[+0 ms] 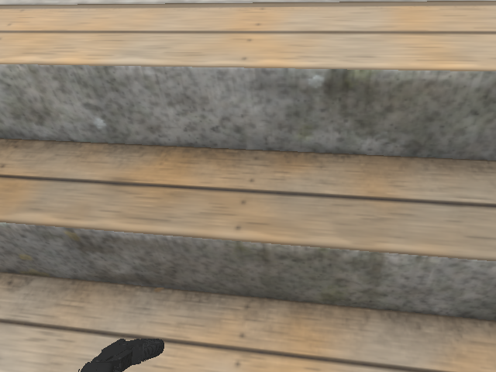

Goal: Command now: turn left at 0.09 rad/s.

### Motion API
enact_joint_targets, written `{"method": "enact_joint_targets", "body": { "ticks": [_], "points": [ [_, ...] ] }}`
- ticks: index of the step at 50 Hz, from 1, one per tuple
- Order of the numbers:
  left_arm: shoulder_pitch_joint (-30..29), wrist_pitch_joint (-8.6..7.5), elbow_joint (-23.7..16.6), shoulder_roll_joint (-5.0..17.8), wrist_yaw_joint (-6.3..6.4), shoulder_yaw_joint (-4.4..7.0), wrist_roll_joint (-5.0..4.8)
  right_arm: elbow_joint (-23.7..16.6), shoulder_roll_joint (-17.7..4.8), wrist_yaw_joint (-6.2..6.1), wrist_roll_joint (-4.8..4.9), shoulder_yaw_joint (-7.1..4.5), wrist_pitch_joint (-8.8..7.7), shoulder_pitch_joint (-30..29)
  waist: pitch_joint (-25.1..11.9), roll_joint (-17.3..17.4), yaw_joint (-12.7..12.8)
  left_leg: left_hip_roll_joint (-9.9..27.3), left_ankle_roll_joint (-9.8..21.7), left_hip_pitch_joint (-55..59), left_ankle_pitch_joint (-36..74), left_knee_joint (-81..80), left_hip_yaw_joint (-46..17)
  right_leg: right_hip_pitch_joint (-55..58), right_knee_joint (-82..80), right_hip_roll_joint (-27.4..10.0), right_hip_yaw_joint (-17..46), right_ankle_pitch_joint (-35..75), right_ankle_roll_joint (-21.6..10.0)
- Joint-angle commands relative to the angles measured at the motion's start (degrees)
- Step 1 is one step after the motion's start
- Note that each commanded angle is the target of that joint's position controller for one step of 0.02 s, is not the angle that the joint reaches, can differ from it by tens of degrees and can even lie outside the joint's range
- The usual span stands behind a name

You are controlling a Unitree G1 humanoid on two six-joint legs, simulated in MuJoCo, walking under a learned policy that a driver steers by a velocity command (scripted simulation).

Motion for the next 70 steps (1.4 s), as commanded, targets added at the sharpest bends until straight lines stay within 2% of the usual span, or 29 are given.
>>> {"method": "enact_joint_targets", "body": {
  "ticks": [1, 4, 10, 19, 22, 24, 26, 27, 28, 30, 33, 36, 41, 43, 46, 47, 48, 49, 50, 51, 52, 54, 56, 59, 61, 63, 67, 69, 70],
  "points": [
    [-6.1, -1.75, -2.83, 4.67, 0.59, 1.28, 1.9, -2.17, -0.07, -1.85, -3.61, -1.04, 0.8, 10.45, -8.13, -18.27, -9.85, -8.72, -0.24, -12.76, 7.5, 26.04, 8.99, 17.0, -21.55, -7.25, 5.51, 48.78, -3.44],
    [-13.31, -3.92, -4.52, 3.99, 0.23, 1.72, 1.61, -2.69, -2.27, -1.75, -3.21, -1.81, 4.09, 9.38, -1.41, -12.89, -11.71, -6.71, 1.15, -8.67, 13.5, 29.74, 12.38, 1.5, -29.74, -11.39, 6.5, 21.63, -4.23],
    [-14.34, -7.04, -5.14, 7.38, 1.56, 3.16, 0.36, -4.58, -1.01, -1.64, -3.99, -2.08, 8.52, 13.63, 0.09, -10.13, -10.61, -1.63, 3.4, -3.65, 9.51, 17.73, 14.3, 7.51, -35.18, -18.79, 8.18, 22.94, -5.69],
    [-20.75, -7.23, -6.06, 5.24, -2.31, 2.62, 1.39, -9.36, 3.8, -2.25, -1.85, -1.19, 7.34, 12.61, -0.22, -15.87, -10.74, 9.62, 10.76, 4.89, 3.83, -23.9, 19.27, 14.65, -34.2, -24.83, -1.4, 16.57, 0.38],
    [-13.72, -5.78, -2.89, 3.29, -2.97, 2.55, 0.28, -7.7, 3.66, -0.82, -1.0, -0.94, 4.95, 15.29, -2.04, -8.09, -9.23, 11.8, 12.84, 14.8, 15.86, -53.63, 22.6, 22.44, -16.37, -20.58, -10.15, 20.26, -0.25],
    [-20.42, -3.82, -2.7, -0.41, -3.57, 1.52, -3.25, 0.54, 5.1, 1.02, -1.92, -0.5, 2.25, 29.16, -0.16, 7.19, -17.57, 6.67, 14.2, 23.69, 26.76, -65.37, 26.06, 16.6, 16.98, -9.68, -16.06, 13.19, -2.88],
    [-28.75, -3.43, -11.55, -9.94, -4.45, -0.15, -4.04, -0.25, 3.05, 0.68, -1.97, 1.27, -0.17, 23.52, 3.49, 15.51, -10.25, 6.36, 17.62, 24.89, 55.7, -49.84, -0.64, -21.07, 63.15, 0.47, -6.87, 2.55, 0.06],
    [-28.11, -4.97, -14.55, -9.65, -3.91, -0.73, 0.02, -3.49, -4.61, 0.04, -3.19, -0.36, -0.99, 23.06, -3.85, 8.8, -8.99, 13.47, 22.64, 33.14, 42.33, -56.79, -18.39, -31.47, 65.53, -1.81, 0.16, 4.09, 2.23],
    [-44.73, -6.7, -17.43, -12.17, -4.92, -1.89, 2.33, 0.23, 2.4, -1.32, -1.19, 0.71, -1.96, 30.62, -0.83, 1.31, -16.28, 9.97, 20.02, 31.58, 40.95, -57.08, -20.31, -37.7, 66.56, -1.93, 2.73, 7.24, 1.81],
    [-33.19, -7.12, -17.92, -8.88, -6.46, -1.22, 3.73, 0.28, -5.94, -2.89, -1.0, -2.57, -2.24, 21.71, -8.93, -2.18, -9.16, 18.3, 23.58, 36.6, -17.2, -76.49, -48.74, -41.0, 59.35, -2.36, 7.38, 25.72, 0.82],
    [-29.64, -5.39, -12.22, -4.74, -4.54, 0.31, 2.74, 3.16, -1.4, -1.39, 1.03, -2.76, -3.99, 22.63, -4.07, -2.11, -8.37, 13.24, 19.94, 40.93, -27.18, -73.9, -34.82, -44.21, 56.31, 2.06, 6.53, 28.99, -3.02],
    [-32.06, -4.83, -11.69, -8.33, -3.11, -1.3, 2.27, 6.62, 2.34, -1.53, 1.48, -2.57, -4.84, 28.83, -4.23, -0.62, -9.71, 11.49, 21.02, 44.72, -12.75, -69.93, -27.08, -48.89, 55.5, 3.9, 7.52, 20.61, -4.35],
    [-21.66, -3.73, -8.12, -4.88, -1.4, -0.63, 1.42, 6.95, 4.23, -1.0, 2.32, -1.46, -4.67, 18.63, -1.64, 3.76, -1.38, 11.69, 19.26, 28.36, -3.28, -84.45, -12.3, -27.7, 36.88, 4.2, -0.96, 27.8, -5.55],
    [-8.91, -3.22, -3.82, -3.19, -0.54, -0.2, 1.12, 4.74, 5.03, 0.16, 2.65, -0.57, -4.98, 5.77, -2.87, 3.59, 7.38, 9.88, 15.42, 14.15, 50.61, -81.61, 5.74, 0.6, 25.26, 7.68, -3.46, 21.41, -8.54],
    [3.24, -1.48, -2.68, 6.84, 0.94, 4.16, -1.37, 5.55, -6.03, 0.89, 2.78, -2.69, -7.34, 8.71, -13.75, 8.77, 12.47, 15.25, 16.84, 28.54, 116.62, -59.34, 6.3, 16.89, 2.46, 14.95, -6.0, 1.28, -7.02],
    [-1.24, -2.48, -0.21, 7.99, 0.74, 4.3, -2.44, 4.68, -3.33, 1.0, 4.7, -2.1, -6.29, 11.06, -16.74, -2.33, 7.17, 11.71, 14.23, 24.75, 110.07, -49.39, 8.39, 22.66, -2.66, 16.65, -3.76, 4.73, -7.77],
    [11.14, -1.32, 1.94, 8.66, 0.9, 4.54, -2.24, 3.63, -8.2, 1.48, 4.91, -2.5, -7.11, 5.56, -19.56, -2.95, 13.94, 13.52, 14.33, 24.92, 104.48, -41.8, 9.3, 27.57, -11.33, 18.15, -3.55, 10.54, -6.86],
    [16.73, 0.09, 6.06, 12.42, 0.49, 5.96, -3.68, 0.45, -8.35, 0.65, 5.91, -2.67, -6.86, -5.6, -18.96, -14.43, 17.95, 7.04, 11.23, 20.15, 81.44, -23.25, 12.08, 26.81, -20.57, 17.11, 0.83, 13.15, -10.21],
    [12.29, 0.48, 8.07, 9.23, -0.49, 5.5, -1.86, -3.42, 3.06, 1.45, 1.39, 0.52, -6.17, -13.61, -9.49, -21.39, 15.08, -3.32, 8.47, -1.25, 14.6, 6.92, 9.51, 22.94, -30.48, 9.77, 24.45, 16.0, -19.92],
    [1.82, -0.87, 6.45, 2.47, -0.14, 2.98, -1.02, -9.82, 12.51, 2.88, -3.69, 4.24, -6.04, -16.1, -2.57, -15.92, 6.85, -8.05, 7.88, -14.04, 4.18, 27.96, -3.47, 9.07, -46.85, 10.71, 53.5, -0.17, -24.12],
    [-7.71, -2.05, 3.84, 2.32, 0.8, 2.16, -0.34, -15.15, 16.17, 4.09, -4.75, 5.98, -4.9, -8.1, 4.06, -17.87, -3.95, -6.61, 6.66, -18.72, 2.98, 33.24, -1.37, -2.92, -61.02, 3.92, 68.83, -16.16, -24.1],
    [-3.72, -5.11, 7.44, 2.59, 0.33, 2.64, 0.59, -17.36, 12.3, 3.65, -7.06, 7.3, -4.08, -8.55, 9.51, -4.09, -6.48, -3.06, 4.98, -25.39, 0.67, 37.1, 1.96, -5.3, -61.69, 4.23, 62.75, -6.44, -21.45],
    [4.7, -7.8, 11.3, 7.9, 0.58, 4.43, 1.5, -18.51, 6.42, 2.38, -5.84, 6.53, -3.92, -12.47, 8.89, 2.3, -2.7, 1.23, 2.48, -30.23, -3.9, 31.83, 4.23, 2.88, -60.51, 4.38, 50.29, 8.99, -20.65],
    [11.75, -8.71, 13.3, 11.73, 1.74, 5.67, 1.2, -19.12, 5.77, 3.26, -3.98, 7.07, -3.39, -15.41, 7.75, 5.77, -0.88, 5.1, 1.45, -26.39, -4.55, 11.07, 8.37, 8.62, -59.33, 5.78, 39.65, 19.11, -18.98],
    [12.21, -8.81, 11.32, 13.63, 2.41, 6.81, 0.64, -18.67, 5.84, 3.97, -2.37, 7.48, -3.09, -18.62, 3.13, 5.15, 2.75, 5.13, 2.13, -10.58, -7.1, -11.42, 14.48, 8.58, -63.87, 6.36, 31.19, 30.8, -17.34],
    [11.66, -8.8, 11.06, 13.84, 2.36, 8.11, 0.26, -18.2, 9.28, 3.8, 0.38, 7.96, -3.29, -18.5, -1.62, -5.61, 4.21, 3.78, 5.28, 9.87, -2.26, -29.4, 15.63, 7.41, -66.72, 6.07, 26.74, 41.42, -16.29],
    [7.06, -10.0, 8.89, 15.71, -2.31, 9.79, 1.74, -11.81, 2.33, 2.01, 3.67, 2.41, -5.26, -1.22, -13.44, -7.79, -7.41, -1.25, 8.06, 25.24, 3.98, -57.15, 17.43, 30.88, -44.67, 6.88, 27.2, 83.88, -14.01],
    [-0.77, -11.97, 5.46, 9.37, -4.19, 8.17, 0.66, -5.62, -1.6, -0.44, 1.15, 0.28, -5.54, 11.76, -15.09, -7.62, -14.29, 5.31, 6.75, 46.64, 7.7, -64.53, 13.85, 11.3, -9.88, 11.68, 19.13, 68.48, -9.02],
    [-2.45, -12.5, 2.07, -0.41, -3.62, 5.59, -1.17, -2.67, -2.42, 0.1, -1.67, 0.51, -5.22, 9.56, -9.58, 3.75, -8.5, 16.82, 7.04, 53.86, 32.45, -56.69, 1.56, -14.07, 13.11, 15.17, 13.08, 31.55, -7.05]
  ]
}}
